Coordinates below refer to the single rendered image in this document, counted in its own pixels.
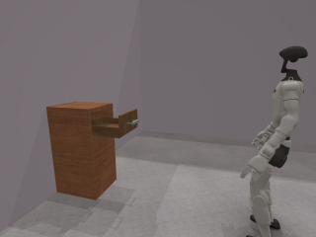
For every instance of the handle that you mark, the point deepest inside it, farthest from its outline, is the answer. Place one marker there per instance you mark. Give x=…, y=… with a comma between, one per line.
x=134, y=121

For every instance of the robot left upper arm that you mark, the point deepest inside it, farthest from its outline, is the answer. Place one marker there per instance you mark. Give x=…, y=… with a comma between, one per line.
x=290, y=91

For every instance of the robot torso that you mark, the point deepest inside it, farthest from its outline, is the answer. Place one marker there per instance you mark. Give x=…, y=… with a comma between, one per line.
x=279, y=110

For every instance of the robot left hand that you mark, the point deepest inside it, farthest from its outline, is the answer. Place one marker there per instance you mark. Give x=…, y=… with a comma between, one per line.
x=259, y=165

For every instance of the cabinet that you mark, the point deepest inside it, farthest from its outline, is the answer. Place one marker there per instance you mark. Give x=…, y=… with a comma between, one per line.
x=84, y=164

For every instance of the robot left forearm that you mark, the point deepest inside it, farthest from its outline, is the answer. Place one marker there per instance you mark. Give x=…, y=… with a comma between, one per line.
x=282, y=132

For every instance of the robot right hand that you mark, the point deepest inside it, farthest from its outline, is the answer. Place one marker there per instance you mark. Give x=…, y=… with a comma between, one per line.
x=264, y=138

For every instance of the robot right forearm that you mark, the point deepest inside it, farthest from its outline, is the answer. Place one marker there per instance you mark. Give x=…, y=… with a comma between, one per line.
x=270, y=129

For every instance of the robot left shin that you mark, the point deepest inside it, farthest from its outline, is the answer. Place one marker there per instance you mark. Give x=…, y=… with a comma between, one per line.
x=261, y=213

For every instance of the drawer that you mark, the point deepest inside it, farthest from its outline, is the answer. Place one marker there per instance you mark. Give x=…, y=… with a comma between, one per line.
x=114, y=127

